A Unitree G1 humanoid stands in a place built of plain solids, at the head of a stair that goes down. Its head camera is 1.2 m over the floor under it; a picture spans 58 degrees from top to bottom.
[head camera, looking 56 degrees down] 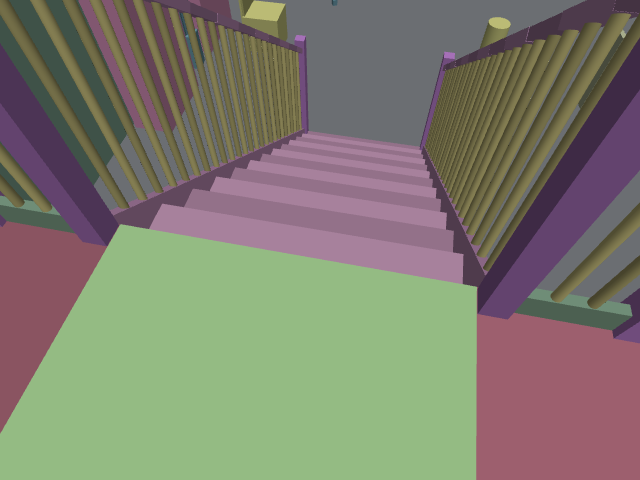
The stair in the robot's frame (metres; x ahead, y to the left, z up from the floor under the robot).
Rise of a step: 0.17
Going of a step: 0.23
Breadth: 1.20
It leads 12 degrees to the right of straight ahead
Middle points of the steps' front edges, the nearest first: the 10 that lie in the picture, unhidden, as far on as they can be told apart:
0.75 0.10 0.00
0.98 0.05 -0.17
1.20 0.01 -0.33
1.43 -0.04 -0.50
1.65 -0.09 -0.67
1.88 -0.13 -0.83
2.10 -0.18 -1.00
2.33 -0.23 -1.17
2.56 -0.27 -1.33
2.78 -0.32 -1.50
